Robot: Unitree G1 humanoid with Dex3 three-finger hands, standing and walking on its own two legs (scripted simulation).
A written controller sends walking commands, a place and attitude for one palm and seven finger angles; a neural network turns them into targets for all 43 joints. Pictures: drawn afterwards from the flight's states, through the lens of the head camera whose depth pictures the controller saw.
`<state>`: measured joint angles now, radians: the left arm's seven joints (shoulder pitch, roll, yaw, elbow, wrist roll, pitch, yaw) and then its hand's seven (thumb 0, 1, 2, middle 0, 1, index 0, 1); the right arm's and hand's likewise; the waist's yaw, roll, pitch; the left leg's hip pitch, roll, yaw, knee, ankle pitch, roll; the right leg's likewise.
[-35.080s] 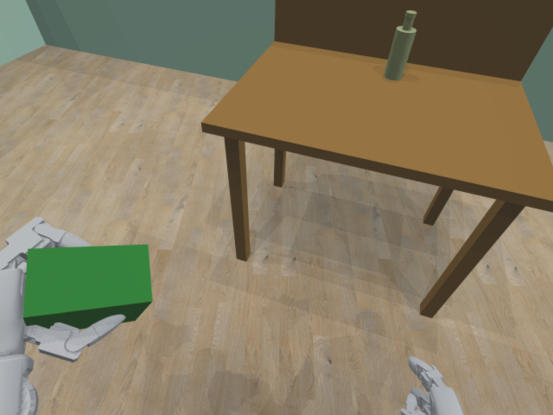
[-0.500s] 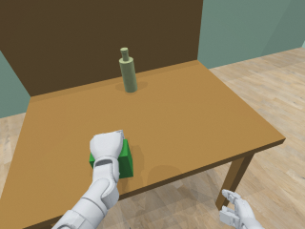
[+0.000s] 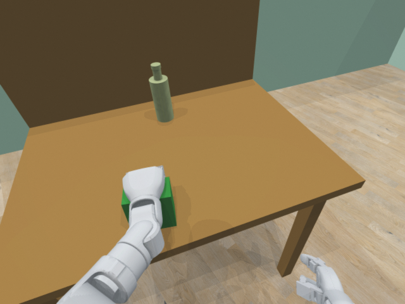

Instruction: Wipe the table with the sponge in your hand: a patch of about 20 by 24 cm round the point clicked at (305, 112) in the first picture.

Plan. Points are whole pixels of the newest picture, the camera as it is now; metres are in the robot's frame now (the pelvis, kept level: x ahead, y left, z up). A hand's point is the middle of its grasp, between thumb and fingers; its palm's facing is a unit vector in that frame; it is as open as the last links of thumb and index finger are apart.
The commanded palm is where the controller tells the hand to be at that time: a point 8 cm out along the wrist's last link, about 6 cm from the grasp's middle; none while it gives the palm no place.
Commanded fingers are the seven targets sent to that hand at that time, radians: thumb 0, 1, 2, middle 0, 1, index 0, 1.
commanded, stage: wipe forward along the third lane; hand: left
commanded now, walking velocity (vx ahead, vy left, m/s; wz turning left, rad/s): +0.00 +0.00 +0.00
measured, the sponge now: (152, 209) +0.33 +0.17 -0.01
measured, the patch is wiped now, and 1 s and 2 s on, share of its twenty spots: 0.95 0.95 0.95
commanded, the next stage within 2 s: wipe back along the third lane in 1.38 s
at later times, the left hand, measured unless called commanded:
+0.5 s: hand (150, 184) +0.38 +0.18 +0.03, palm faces -0.06 -0.02 -1.00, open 10.0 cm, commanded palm +0.35 +0.18 +0.05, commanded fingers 0.00 0.10 1.30 -1.20 -1.60 -1.20 -1.60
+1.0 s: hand (144, 167) +0.43 +0.21 +0.03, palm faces -0.09 -0.01 -1.00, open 10.0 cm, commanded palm +0.41 +0.20 +0.06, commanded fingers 0.00 0.10 1.30 -1.20 -1.60 -1.20 -1.60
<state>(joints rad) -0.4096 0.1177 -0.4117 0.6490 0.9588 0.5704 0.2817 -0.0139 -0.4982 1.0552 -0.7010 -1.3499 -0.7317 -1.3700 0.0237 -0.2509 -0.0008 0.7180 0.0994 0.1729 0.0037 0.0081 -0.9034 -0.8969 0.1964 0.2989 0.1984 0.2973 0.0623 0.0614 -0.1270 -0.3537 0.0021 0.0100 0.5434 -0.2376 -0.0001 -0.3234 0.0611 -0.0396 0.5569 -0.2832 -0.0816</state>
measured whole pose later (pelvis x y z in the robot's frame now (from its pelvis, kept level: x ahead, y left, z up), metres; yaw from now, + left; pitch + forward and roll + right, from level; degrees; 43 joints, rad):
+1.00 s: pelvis -0.01 +0.01 -0.01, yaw -1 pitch +12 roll -1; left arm -0.83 0.23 -0.19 1.16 0.97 0.45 0.35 0.00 -0.52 1.06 -0.72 -1.34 -0.75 -1.36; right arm 0.20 -0.25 -0.01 0.77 0.07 0.12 -0.01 0.01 -0.90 -0.90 0.20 0.30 0.20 0.30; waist -0.06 0.05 -0.16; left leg -0.59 0.01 0.02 0.64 -0.25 0.02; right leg -0.54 0.07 -0.03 0.60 -0.27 -0.06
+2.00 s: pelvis +0.03 +0.05 +0.00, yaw -1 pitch +12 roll -2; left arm -0.81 0.15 -0.28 1.12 0.94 0.51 0.40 0.00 -0.50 1.06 -0.70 -1.35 -0.73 -1.38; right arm 0.17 -0.22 -0.01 0.76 0.06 0.15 0.04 0.01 -0.90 -0.90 0.20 0.30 0.20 0.30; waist -0.02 0.04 -0.18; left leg -0.54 -0.01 0.04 0.62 -0.30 0.06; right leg -0.47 0.04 -0.01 0.55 -0.29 -0.01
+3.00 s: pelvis +0.01 +0.01 +0.00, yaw -1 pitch +4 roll +0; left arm -0.39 0.11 -0.42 0.65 0.96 0.60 0.33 -0.01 -0.49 1.06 -0.68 -1.36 -0.71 -1.39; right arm 0.08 -0.24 0.00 0.70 0.09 0.24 0.04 0.01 -0.90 -0.90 0.20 0.30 0.20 0.30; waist 0.05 0.06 -0.16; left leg -0.35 0.00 0.02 0.55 -0.26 0.02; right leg -0.31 0.06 -0.03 0.53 -0.28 -0.07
